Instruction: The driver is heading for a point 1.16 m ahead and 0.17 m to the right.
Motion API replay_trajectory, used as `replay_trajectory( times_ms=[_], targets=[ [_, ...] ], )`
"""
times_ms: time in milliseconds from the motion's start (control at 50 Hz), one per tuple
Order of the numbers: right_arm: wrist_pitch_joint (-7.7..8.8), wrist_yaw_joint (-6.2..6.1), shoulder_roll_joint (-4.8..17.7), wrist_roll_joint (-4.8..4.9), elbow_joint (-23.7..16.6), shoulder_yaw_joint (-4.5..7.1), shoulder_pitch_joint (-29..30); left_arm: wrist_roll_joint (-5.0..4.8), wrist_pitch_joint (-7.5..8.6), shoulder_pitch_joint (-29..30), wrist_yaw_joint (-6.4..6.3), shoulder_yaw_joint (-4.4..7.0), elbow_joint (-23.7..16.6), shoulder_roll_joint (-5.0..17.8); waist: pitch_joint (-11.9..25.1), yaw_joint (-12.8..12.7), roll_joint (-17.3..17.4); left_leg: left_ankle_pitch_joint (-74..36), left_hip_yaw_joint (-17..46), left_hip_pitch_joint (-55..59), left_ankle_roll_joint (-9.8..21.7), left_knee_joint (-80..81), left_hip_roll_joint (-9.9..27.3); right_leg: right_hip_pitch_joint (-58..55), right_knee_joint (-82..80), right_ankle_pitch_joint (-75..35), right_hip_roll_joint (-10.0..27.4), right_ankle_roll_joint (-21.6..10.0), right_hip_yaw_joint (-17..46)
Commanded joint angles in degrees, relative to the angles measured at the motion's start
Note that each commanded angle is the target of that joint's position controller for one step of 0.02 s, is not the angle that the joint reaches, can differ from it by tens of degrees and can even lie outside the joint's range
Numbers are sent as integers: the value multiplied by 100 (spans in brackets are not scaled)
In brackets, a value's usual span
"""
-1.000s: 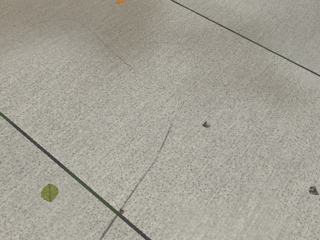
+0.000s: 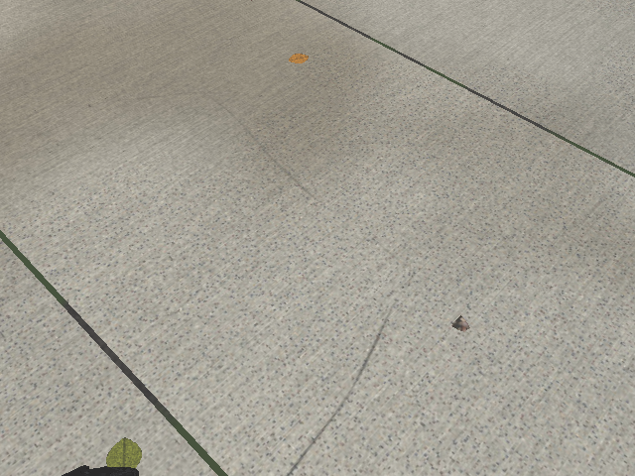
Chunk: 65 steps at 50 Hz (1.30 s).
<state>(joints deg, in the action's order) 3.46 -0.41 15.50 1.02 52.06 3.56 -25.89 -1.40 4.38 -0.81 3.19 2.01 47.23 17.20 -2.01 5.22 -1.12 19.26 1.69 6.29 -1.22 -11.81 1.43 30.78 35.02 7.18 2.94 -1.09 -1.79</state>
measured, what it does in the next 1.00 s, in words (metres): walks ahead: right foot, then left foot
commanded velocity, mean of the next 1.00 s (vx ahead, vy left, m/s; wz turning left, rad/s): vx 0.48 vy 0.00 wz -0.04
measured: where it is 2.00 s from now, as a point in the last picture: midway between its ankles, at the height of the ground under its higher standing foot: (354, 237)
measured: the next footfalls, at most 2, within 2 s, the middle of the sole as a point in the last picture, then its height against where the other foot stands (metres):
right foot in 0.06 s outside the picture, level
left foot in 0.62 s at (262, 455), level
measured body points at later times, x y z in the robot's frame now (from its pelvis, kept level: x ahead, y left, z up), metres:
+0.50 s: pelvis +0.26 -0.05 +0.01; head +0.28 -0.05 +0.45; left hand +0.25 +0.23 -0.13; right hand +0.46 -0.28 -0.09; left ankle +0.46 +0.12 -0.69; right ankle +0.15 -0.13 -0.74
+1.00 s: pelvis +0.55 -0.01 +0.01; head +0.57 -0.01 +0.46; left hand +0.73 +0.24 -0.10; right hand +0.57 -0.29 -0.12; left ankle +0.48 +0.09 -0.74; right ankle +0.73 -0.19 -0.68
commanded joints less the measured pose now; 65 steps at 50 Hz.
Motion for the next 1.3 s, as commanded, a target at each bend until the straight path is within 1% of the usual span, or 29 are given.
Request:
replay_trajectory(
  times_ms=[20, 60, 80, 100, 120, 140, 160, 200, 320, 520, 580, 620, 640, 660, 680, 720, 760, 820, 940, 1060, 1120, 1140, 1160, 1180, 1200, 1220, 1240, 1260, 1300],
  targets=[
    [70, -32, 1159, 30, -352, 260, 398, -10, 62, 79, -35, 175, -387, 654, -286, -587, 897, -2337, 529, -968, 905, 18, 1302, -997, -304, -175, -209, -196, -117],
    [31, -63, 946, -37, -368, 172, 329, -23, 32, -1481, -134, 409, 63, 1022, 706, -1305, 642, -3507, 11, -1543, 583, -2041, 828, -3040, -277, 9, -286, -476, -120],
    [35, -74, 463, -148, -545, 19, 20, 81, -1, -2261, -204, 517, 188, 1515, 1497, -1364, -610, -1676, -245, -2956, 263, -4199, 287, -4578, -622, 1010, 1058, -974, 1809],
    [163, -86, 85, 4, -598, -88, -366, 111, 36, -2396, -120, 471, 234, 1596, 2046, -1109, -1877, 1475, 405, -4058, 149, -5624, -500, -5039, -2039, 2652, 1907, -1610, 4596],
    [234, -57, 702, 181, -610, 67, 59, 68, 90, -1899, -96, 341, 171, 1141, 1205, -1083, -1200, 1203, 663, -4676, 217, -6285, -144, -4392, -2369, 3176, 1835, -1410, 4435],
    [271, -35, 893, 223, -715, 112, 513, 57, 116, -1500, -99, 279, 90, 901, 556, -978, -792, 666, 465, -4836, 368, -6248, 179, -3666, -2335, 2719, 1682, -1219, 3556],
    [281, -63, 842, 140, -718, 110, 681, 109, 128, -1148, -97, 250, 21, 795, 322, -796, -333, 137, 355, -4587, 412, -5991, 458, -3007, -2354, 1974, 1449, -1109, 2896],
    [191, -62, 687, 30, -653, 136, 611, 230, 166, -854, -91, 189, -19, 550, 204, -504, -421, -433, 383, -4034, 416, -5554, 743, -2262, -2570, 1068, 1034, -1035, 2025],
    [79, -63, 510, -92, -932, 106, 1352, 138, 226, -1268, -219, 219, 194, 700, -149, -553, -72, -1546, 233, -4685, 68, -4162, 825, -2268, -3033, -188, 916, -1236, 1170],
    [282, 280, 313, 8, -1550, -75, 3038, 40, -55, -2308, -328, 239, 551, 846, -397, -1063, -98, -2241, -171, -4620, 245, -1747, 310, -3545, -2518, -1319, 1085, -1020, 603],
    [286, 321, 608, 5, -1503, 30, 2569, 45, -133, -2170, -365, 295, 520, 1011, 43, -650, -376, -1550, -343, -3752, 519, -1622, -11, -3936, -1729, -3225, 1165, -855, 566],
    [266, 231, 1083, -28, -1057, 263, 915, 102, -184, -2003, -388, 230, 410, 909, 1190, 199, -332, -1824, -316, -1205, 922, -1637, 15, -3111, 325, -3807, 732, -569, 227],
    [242, 178, 1660, -181, -920, 398, 120, 183, -94, -2519, -351, 48, 214, 345, 2209, 129, 682, -1567, 1868, 1261, 1686, -1839, 1541, -954, 2534, -1560, 49, -240, 1],
    [214, 192, 1378, -96, -825, 330, -17, 106, 41, -2715, -304, -39, 345, 106, 2795, 68, 1517, -807, 4028, 2048, 2239, -898, 2261, 374, 3860, 2431, -703, -79, 563],
    [201, 190, 1001, -42, -865, 198, 306, -58, 157, -2166, -264, 134, 199, 785, 1953, 162, 1061, -342, 3495, 1475, 1918, -652, 2032, 997, 4274, 2398, -322, -179, 947],
    [200, 184, 719, -90, -944, 99, 1080, -99, 226, -1455, -265, 139, -20, 738, 649, -169, 365, -1051, 2003, -285, 1598, -278, 1549, 984, 3700, 1500, 229, -203, 613],
    [256, 209, 534, -156, -969, 48, 1414, 20, 98, -1621, -284, 170, 54, 599, 357, -516, 484, -1504, 1386, -1207, 1489, 106, 1216, 373, 3175, 1035, 496, -114, 631],
    [346, 209, 686, -119, -837, 99, 1420, 53, -75, -1682, -310, 120, 48, 341, 189, -693, 486, -1967, 826, -1682, 1599, 477, 1161, 339, 2680, 703, 594, 88, 554],
    [328, 64, 898, -159, -590, 151, 1158, 46, -35, -626, -224, 75, -279, 218, -117, -329, 404, -2019, -354, -1577, 1250, 713, 922, 430, 660, -1237, 404, 157, 401],
    [141, 4, 1029, -43, -324, 225, 781, 34, -28, 101, -45, 76, -744, 245, -285, -107, 347, -2369, -663, -216, 1050, 280, 1403, 876, -125, -810, 230, -145, 272],
    [-14, -75, 1228, -21, -391, 294, 965, 43, -54, -295, 31, 203, -836, 476, 99, -448, 560, -4656, -907, 114, 829, -807, 1452, 150, -138, 100, -167, -427, -173],
    [-82, -111, 1234, -29, -441, 293, 1069, 33, -71, -1008, 19, 336, -688, 666, 518, -858, 527, -5360, -1105, -72, 682, -1814, 1291, -801, -304, 56, -434, -575, -352],
    [-104, -160, 1096, -75, -527, 227, 988, 7, -99, -1973, -52, 545, -446, 1052, 1073, -1258, 265, -4898, -1239, -918, 466, -3223, 1021, -2340, -376, -117, -460, -808, -27],
    [11, -118, 543, -213, -808, 35, 555, 4, -143, -2476, -153, 726, -413, 1722, 1698, -1069, -991, -1878, -1251, -3279, 70, -5421, 259, -4443, -547, 401, 937, -1685, 2598],
    [244, -32, 410, -180, -875, -68, 634, -14, -96, -2425, -123, 638, -553, 1610, 2401, -1002, -1188, 1466, -33, -4597, -16, -6547, -546, -5350, -1609, 1007, 1653, -2319, 5052],
    [410, 68, 846, 50, -989, 41, 1154, 30, -56, -2326, -116, 516, -566, 1188, 1903, -1202, -748, 1170, 463, -5243, 131, -6800, -155, -5136, -1775, 1122, 1527, -2004, 4407],
    [503, 92, 866, 107, -1077, 24, 1444, 35, -30, -2078, -132, 465, -595, 979, 1267, -1106, -408, 669, 354, -5312, 249, -6478, 105, -4384, -1765, 796, 1290, -1775, 3563],
    [529, 53, 842, -7, -1069, 38, 1535, 44, -30, -1700, -140, 421, -675, 840, 827, -860, 17, 283, 305, -5049, 250, -5928, 333, -3513, -1817, 294, 1060, -1604, 2976],
    [409, 18, 897, -146, -1066, 114, 1463, 131, -41, -1262, -172, 336, -873, 616, 535, -516, -146, -105, 316, -4313, 153, -5319, 529, -2441, -2085, -576, 769, -1531, 2441]
  ],
)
